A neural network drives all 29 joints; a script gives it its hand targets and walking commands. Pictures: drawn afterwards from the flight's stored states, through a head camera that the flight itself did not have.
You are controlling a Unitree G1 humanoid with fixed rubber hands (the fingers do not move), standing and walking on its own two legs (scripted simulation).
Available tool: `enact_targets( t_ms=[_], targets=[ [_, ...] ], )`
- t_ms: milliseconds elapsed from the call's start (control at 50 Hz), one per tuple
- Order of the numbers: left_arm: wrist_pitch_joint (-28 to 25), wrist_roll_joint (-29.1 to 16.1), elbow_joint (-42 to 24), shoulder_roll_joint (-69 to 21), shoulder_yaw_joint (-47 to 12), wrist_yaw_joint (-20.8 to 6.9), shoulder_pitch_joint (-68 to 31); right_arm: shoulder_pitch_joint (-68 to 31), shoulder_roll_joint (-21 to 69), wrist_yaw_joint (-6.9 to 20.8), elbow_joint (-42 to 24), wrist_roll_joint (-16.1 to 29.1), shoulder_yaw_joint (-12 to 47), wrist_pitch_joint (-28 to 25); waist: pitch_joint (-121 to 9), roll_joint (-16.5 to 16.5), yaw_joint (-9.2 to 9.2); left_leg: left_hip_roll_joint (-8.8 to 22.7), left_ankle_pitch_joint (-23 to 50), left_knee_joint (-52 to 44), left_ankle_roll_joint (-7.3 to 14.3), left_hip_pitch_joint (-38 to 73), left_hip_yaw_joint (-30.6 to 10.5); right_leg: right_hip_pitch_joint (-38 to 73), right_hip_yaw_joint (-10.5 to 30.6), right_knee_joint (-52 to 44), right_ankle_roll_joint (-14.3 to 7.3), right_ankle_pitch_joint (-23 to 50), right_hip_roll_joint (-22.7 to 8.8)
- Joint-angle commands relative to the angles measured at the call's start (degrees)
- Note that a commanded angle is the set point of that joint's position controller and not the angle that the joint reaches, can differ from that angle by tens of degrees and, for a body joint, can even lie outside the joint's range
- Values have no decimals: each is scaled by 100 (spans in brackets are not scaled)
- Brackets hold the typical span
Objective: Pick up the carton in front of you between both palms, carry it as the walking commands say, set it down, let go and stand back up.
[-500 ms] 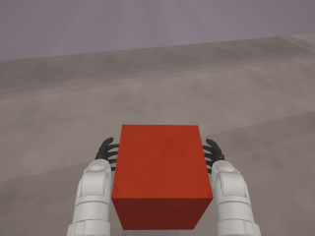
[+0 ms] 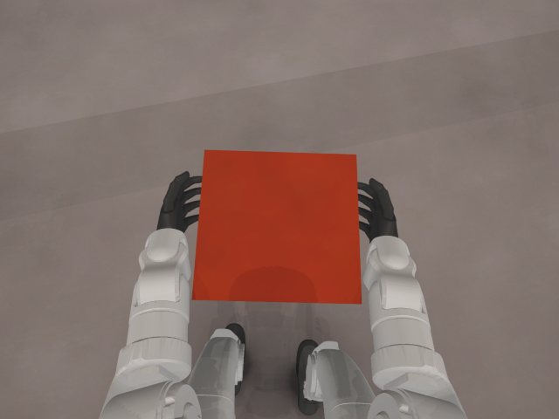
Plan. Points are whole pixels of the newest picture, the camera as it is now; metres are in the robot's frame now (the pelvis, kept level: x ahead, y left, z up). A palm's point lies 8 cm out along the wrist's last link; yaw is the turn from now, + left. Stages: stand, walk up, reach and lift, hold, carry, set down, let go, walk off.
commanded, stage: set down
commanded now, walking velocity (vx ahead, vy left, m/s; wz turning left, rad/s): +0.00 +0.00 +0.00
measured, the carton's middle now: (277, 238) +0.36 +0.02 -0.15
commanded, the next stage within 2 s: none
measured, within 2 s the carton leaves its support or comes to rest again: neither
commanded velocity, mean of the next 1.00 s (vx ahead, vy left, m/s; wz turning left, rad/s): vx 0.00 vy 0.00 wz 0.00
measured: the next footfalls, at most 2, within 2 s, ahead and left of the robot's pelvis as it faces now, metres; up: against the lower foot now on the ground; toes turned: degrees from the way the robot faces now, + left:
none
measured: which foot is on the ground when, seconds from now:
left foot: down 0.00-1.00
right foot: down 0.00-1.00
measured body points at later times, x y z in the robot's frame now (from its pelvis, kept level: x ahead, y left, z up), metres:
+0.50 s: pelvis -0.03 +0.02 -0.14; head +0.21 +0.03 +0.24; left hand +0.43 +0.18 -0.22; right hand +0.43 -0.13 -0.22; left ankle +0.07 +0.13 -0.69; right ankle +0.03 -0.11 -0.69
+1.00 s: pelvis -0.05 +0.01 -0.26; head +0.26 +0.02 +0.06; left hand +0.45 +0.18 -0.38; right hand +0.47 -0.12 -0.38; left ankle +0.07 +0.13 -0.69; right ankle +0.03 -0.11 -0.69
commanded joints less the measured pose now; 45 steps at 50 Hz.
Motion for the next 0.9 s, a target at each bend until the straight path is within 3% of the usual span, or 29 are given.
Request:
enact_targets(
  t_ms=[0,80,180,280,400,540,680,880],
  targets=[
    [-524,-874,-100,-4415,-3362,-997,-3000,-3000,4407,872,-43,785,3369,-569,-5851,197,-18,-840,2466,870,22,2162,-231,672,536,325,201,2554,707],
    [-353,-996,-159,-4578,-3631,-994,-3041,-3106,4582,828,-179,920,3605,-382,-6558,308,16,-903,2257,1333,-64,1146,-142,387,489,961,258,2728,731],
    [118,-745,401,-4823,-3095,-1098,-3274,-3743,4727,1126,167,910,3426,117,-5859,84,161,-931,653,1593,-9,142,-75,-1132,281,1246,277,874,777],
    [458,-611,741,-4934,-2667,-1185,-3803,-4324,4678,1356,564,787,2937,439,-5700,-44,132,-937,57,2007,15,-578,-29,-2236,117,1696,225,129,829],
    [555,-705,848,-5005,-2634,-1118,-4507,-4894,4496,1377,858,792,2636,484,-6183,115,41,-973,17,2646,-53,-1115,26,-3208,-4,2417,169,-63,911],
    [576,-996,739,-4981,-2888,-938,-5164,-5491,4427,1337,919,1050,2729,501,-7123,260,59,-993,239,3421,-152,-1588,119,-3917,-113,3275,177,56,987],
    [626,-1224,666,-4841,-2999,-844,-5636,-6012,4376,1298,917,1276,2896,572,-7582,184,145,-1003,290,4074,-180,-2132,217,-4398,-189,3929,229,91,1006],
    [605,-1272,866,-4428,-2664,-860,-6236,-6649,4054,1170,1165,1333,2761,558,-7357,-19,252,-971,59,4869,-155,-3163,350,-4973,-243,4643,244,-71,983]
  ],
)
